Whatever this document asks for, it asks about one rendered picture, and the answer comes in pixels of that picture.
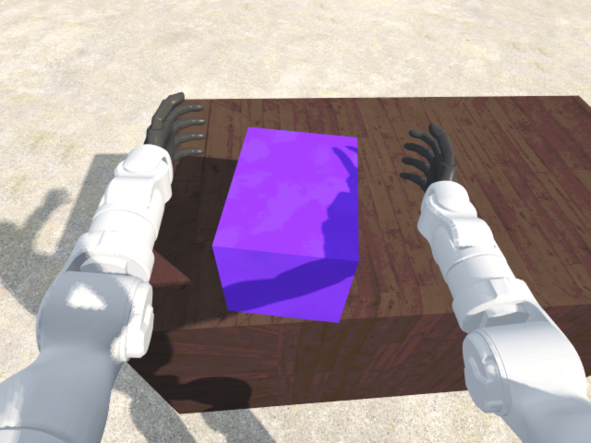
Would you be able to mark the pedestal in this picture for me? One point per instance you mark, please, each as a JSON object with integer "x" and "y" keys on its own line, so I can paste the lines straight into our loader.
{"x": 525, "y": 163}

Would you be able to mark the carton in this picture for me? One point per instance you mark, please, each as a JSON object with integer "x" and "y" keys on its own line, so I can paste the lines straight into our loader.
{"x": 287, "y": 241}

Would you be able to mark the robot left hand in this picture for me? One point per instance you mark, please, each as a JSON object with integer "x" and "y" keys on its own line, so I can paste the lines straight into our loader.
{"x": 164, "y": 126}

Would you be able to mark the robot right upper arm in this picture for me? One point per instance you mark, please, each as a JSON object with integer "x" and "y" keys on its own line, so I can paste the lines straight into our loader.
{"x": 527, "y": 374}

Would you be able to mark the right robot forearm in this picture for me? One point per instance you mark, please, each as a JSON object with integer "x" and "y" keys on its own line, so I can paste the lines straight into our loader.
{"x": 484, "y": 290}

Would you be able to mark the left robot forearm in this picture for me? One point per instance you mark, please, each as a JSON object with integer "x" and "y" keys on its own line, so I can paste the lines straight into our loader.
{"x": 126, "y": 223}

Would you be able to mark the robot right hand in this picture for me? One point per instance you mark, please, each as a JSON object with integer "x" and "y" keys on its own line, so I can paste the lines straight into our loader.
{"x": 441, "y": 166}

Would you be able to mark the robot left upper arm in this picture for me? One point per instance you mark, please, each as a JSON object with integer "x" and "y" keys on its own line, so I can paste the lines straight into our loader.
{"x": 92, "y": 324}

